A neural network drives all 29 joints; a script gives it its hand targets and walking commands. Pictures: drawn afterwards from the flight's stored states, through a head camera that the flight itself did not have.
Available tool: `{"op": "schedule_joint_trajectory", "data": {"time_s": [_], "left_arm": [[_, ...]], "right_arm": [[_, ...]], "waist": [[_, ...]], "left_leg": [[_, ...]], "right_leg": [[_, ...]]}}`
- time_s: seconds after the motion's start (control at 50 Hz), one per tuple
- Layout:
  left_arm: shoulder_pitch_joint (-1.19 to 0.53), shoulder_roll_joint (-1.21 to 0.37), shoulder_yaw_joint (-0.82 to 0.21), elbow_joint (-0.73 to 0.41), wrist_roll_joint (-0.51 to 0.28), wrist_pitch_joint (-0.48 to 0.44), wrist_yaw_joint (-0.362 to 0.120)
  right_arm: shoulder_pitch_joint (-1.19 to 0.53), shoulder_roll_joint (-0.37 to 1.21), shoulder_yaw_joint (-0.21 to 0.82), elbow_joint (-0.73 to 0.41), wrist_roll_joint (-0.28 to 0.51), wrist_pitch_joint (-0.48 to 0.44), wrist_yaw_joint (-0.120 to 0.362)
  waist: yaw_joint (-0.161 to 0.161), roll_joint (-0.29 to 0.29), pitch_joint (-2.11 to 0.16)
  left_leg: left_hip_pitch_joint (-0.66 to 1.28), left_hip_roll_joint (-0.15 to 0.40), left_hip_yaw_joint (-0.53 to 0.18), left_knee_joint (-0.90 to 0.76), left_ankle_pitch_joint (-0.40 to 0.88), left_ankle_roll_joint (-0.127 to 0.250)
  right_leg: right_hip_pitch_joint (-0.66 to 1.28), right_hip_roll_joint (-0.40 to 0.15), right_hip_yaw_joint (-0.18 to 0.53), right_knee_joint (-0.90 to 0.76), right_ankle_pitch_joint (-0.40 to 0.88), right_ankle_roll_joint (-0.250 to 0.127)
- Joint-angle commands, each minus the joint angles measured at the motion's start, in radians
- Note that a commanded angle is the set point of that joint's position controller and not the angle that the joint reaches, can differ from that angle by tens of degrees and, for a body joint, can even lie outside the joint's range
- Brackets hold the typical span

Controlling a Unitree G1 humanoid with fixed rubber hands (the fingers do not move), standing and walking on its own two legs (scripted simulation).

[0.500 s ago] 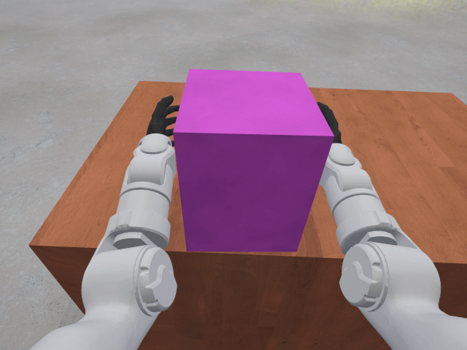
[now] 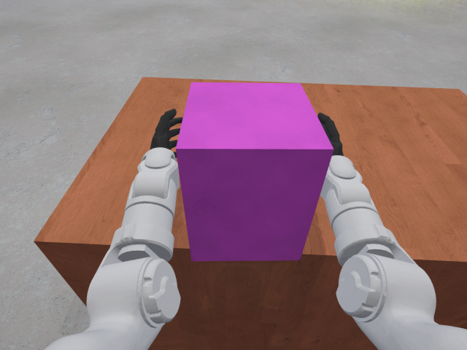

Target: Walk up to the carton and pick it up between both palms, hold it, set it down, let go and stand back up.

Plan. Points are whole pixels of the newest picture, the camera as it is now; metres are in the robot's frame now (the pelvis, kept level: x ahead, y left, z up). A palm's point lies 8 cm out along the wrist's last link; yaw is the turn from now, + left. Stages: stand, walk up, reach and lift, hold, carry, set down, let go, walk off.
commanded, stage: set down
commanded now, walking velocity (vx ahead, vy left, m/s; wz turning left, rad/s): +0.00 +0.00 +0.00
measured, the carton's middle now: (246, 172) +0.41 -0.05 +0.13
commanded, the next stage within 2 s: none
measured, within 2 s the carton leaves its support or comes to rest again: rests again in 0.22 s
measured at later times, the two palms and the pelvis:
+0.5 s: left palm (166, 160) +0.43 +0.09 +0.16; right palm (329, 166) +0.40 -0.20 +0.15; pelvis +0.00 +0.00 +0.00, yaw -1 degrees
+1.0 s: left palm (166, 164) +0.43 +0.10 +0.15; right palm (329, 169) +0.39 -0.20 +0.14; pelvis +0.00 +0.01 +0.00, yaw -2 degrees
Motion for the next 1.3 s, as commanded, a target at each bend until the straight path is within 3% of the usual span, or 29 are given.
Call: {"op": "schedule_joint_trajectory", "data": {"time_s": [0.0,0.3,0.86,1.28], "left_arm": [[-0.569,-0.424,-0.183,-0.056,-0.044,-0.04,-0.092],[-0.513,-0.429,-0.173,-0.065,-0.022,-0.074,-0.093],[-0.346,-0.409,-0.105,-0.062,0.054,-0.076,-0.113],[-0.273,-0.378,-0.065,-0.081,0.091,-0.081,-0.123]], "right_arm": [[-0.653,0.407,0.199,-0.109,0.013,-0.066,0.156],[-0.581,0.423,0.2,-0.126,-0.027,-0.093,0.169],[-0.387,0.399,0.133,-0.128,-0.114,-0.09,0.199],[-0.273,0.349,0.109,-0.129,-0.16,-0.072,0.229]], "waist": [[-0.003,0.032,-0.456],[0.01,0.023,-0.448],[0.027,0.013,-0.264],[0.045,0.014,-0.192]], "left_leg": [[0.108,-0.011,0.048,-0.02,0.168,-0.033],[0.085,-0.01,0.056,-0.024,0.176,-0.026],[0.085,-0.001,0.071,-0.065,0.093,-0.007],[0.141,0.005,0.087,-0.059,0.122,-0.008]], "right_leg": [[0.204,0.001,-0.081,0.051,0.414,0.083],[0.234,-0.004,-0.078,0.06,0.443,0.086],[0.151,-0.01,-0.083,0.027,0.286,0.097],[0.121,-0.011,-0.078,0.021,0.277,0.097]]}}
